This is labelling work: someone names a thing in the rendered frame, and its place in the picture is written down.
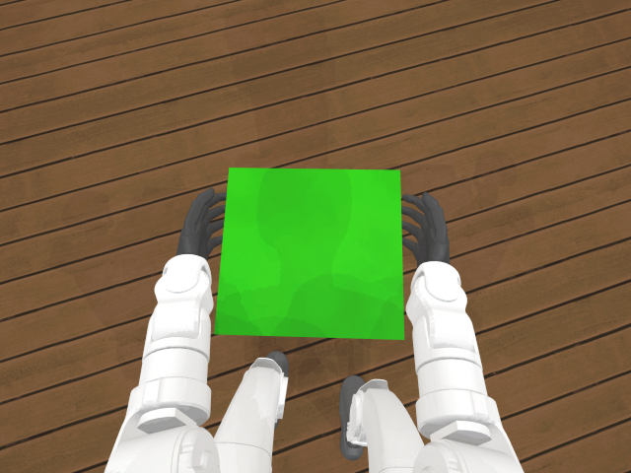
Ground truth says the right robot hand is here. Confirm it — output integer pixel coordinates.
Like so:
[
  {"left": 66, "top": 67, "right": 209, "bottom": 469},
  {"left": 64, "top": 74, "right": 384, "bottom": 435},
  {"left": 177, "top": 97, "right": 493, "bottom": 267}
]
[{"left": 401, "top": 192, "right": 451, "bottom": 268}]

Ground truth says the left robot hand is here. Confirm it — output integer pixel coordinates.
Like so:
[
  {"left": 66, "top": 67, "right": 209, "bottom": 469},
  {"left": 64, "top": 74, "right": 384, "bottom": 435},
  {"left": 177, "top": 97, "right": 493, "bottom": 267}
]
[{"left": 175, "top": 188, "right": 227, "bottom": 261}]

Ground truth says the left robot shin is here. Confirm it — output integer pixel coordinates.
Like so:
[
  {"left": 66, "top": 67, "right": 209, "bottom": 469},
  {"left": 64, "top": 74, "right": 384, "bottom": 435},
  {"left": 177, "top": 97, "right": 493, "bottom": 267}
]
[{"left": 244, "top": 358, "right": 282, "bottom": 377}]

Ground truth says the robot right forearm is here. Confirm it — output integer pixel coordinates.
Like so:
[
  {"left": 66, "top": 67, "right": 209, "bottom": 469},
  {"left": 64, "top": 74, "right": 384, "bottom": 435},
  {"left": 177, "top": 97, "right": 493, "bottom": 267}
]
[{"left": 406, "top": 261, "right": 525, "bottom": 473}]

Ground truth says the carton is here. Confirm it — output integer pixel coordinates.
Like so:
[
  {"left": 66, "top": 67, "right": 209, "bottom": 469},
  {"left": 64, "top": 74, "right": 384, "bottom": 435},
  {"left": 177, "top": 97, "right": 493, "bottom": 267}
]
[{"left": 214, "top": 168, "right": 404, "bottom": 340}]

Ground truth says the left robot upper arm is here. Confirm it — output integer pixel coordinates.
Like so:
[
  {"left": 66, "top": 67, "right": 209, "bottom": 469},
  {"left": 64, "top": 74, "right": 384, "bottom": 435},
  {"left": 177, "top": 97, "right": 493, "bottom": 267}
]
[{"left": 105, "top": 425, "right": 221, "bottom": 473}]

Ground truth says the right robot upper arm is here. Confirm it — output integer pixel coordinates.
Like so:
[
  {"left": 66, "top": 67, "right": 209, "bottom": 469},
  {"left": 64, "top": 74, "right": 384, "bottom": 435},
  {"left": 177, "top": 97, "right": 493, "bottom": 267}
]
[{"left": 412, "top": 439, "right": 524, "bottom": 473}]

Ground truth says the robot left forearm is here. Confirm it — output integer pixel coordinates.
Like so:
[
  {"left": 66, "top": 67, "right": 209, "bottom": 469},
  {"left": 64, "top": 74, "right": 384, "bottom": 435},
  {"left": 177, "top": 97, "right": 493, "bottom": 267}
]
[{"left": 105, "top": 254, "right": 214, "bottom": 472}]

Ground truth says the right robot thigh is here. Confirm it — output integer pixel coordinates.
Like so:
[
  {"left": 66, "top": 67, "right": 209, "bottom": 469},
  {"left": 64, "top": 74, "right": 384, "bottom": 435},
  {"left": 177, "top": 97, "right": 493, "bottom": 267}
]
[{"left": 352, "top": 388, "right": 425, "bottom": 473}]

